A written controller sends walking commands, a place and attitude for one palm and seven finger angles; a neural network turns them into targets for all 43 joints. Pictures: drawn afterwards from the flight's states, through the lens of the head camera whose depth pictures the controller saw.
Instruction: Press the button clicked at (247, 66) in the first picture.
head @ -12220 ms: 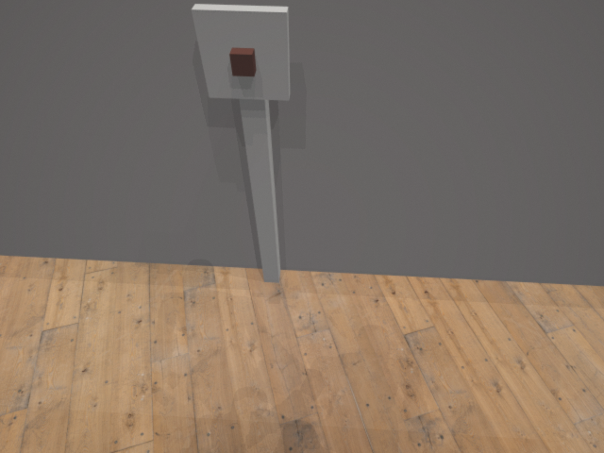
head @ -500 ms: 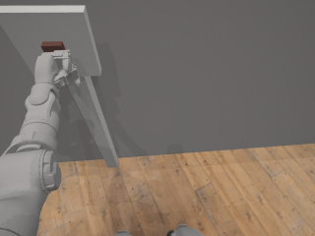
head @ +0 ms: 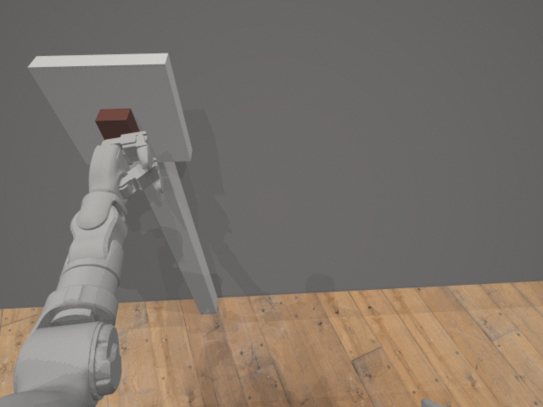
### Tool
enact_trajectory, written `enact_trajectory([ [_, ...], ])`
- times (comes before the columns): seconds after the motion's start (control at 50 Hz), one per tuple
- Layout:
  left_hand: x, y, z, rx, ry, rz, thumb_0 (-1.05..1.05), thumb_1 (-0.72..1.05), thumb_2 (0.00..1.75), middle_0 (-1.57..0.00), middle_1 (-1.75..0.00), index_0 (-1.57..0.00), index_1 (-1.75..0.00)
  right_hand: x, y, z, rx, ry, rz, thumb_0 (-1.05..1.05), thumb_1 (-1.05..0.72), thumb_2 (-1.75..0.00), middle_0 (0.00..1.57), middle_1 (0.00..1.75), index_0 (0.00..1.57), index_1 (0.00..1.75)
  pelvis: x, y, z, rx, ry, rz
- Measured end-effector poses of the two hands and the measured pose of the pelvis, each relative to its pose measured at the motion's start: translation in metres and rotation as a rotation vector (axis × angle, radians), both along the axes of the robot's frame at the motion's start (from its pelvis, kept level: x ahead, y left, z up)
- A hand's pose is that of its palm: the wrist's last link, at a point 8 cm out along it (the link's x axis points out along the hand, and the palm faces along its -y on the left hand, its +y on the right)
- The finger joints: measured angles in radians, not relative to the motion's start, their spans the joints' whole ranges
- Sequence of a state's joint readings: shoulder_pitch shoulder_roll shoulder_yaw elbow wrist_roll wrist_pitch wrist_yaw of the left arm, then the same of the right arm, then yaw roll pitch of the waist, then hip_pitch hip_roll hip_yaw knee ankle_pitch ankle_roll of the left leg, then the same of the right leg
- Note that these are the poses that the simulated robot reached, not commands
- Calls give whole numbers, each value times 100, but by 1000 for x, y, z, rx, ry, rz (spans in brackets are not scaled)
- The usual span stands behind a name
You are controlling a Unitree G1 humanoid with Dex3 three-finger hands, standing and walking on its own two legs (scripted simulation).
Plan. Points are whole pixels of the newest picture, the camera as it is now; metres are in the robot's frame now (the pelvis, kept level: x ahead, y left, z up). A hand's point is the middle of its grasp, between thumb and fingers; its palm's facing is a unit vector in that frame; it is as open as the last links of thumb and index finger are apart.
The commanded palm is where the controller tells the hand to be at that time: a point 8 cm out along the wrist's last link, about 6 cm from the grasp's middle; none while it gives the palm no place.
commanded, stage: pull the fist back off the button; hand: left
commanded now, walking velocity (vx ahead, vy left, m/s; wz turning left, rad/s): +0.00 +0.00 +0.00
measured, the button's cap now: (119, 125) +0.49 +0.23 +0.16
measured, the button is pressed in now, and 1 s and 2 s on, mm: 0 0 0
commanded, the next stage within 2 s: draw the hand back to the body in 0.42 s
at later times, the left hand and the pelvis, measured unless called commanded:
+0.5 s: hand (135, 204) +0.36 +0.19 +0.12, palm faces +0.05 -1.00 +0.01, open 3.1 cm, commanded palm +0.34 +0.24 +0.13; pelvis +0.01 +0.00 +0.01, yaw +2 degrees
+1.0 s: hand (93, 247) +0.28 +0.21 +0.15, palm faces +0.08 -1.00 -0.02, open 3.1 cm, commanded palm +0.25 +0.26 +0.16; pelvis +0.00 +0.00 +0.01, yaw +1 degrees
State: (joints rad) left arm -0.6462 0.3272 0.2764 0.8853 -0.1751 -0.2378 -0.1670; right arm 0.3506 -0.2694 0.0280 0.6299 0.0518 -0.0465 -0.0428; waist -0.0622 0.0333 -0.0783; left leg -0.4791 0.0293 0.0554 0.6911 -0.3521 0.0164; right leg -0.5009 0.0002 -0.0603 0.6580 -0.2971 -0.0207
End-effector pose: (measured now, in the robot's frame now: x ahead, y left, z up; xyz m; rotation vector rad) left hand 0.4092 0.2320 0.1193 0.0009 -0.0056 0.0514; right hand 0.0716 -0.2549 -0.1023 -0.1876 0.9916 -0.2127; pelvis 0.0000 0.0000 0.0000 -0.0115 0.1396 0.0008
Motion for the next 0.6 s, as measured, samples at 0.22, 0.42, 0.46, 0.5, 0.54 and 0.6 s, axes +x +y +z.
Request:
enact_trajectory([
  [0.22,-42,11,-1,-2,-21,30,2,90,90,-130,-150,-131,-150,66,8,19,19,-145,48,1,-91,-90,20,30,20,30,19,-2,6,4,-48,-7],
  [0.42,-74,15,2,-6,-10,13,2,90,90,-130,-150,-130,-150,109,18,31,0,-233,124,1,-91,-90,20,30,20,30,18,-1,8,0,-82,31],
  [0.46,-72,12,3,-10,-6,5,2,90,90,-130,-150,-130,-150,111,20,32,-2,-240,132,1,-91,-90,20,30,20,30,16,-1,8,1,-85,36],
  [0.5,-69,10,3,-12,1,2,2,90,90,-130,-150,-130,-150,111,22,33,-2,-243,135,1,-91,-90,20,30,20,30,14,-1,8,2,-86,37],
  [0.54,-65,8,4,-9,6,1,2,90,90,-130,-150,-130,-150,109,24,33,1,-243,132,1,-91,-90,20,30,20,30,12,-1,8,3,-85,35],
  [0.6,-64,7,7,-4,-1,-2,2,90,90,-130,-150,-130,-150,102,24,32,11,-240,118,1,-91,-90,20,30,20,30,12,0,8,4,-86,23],
])
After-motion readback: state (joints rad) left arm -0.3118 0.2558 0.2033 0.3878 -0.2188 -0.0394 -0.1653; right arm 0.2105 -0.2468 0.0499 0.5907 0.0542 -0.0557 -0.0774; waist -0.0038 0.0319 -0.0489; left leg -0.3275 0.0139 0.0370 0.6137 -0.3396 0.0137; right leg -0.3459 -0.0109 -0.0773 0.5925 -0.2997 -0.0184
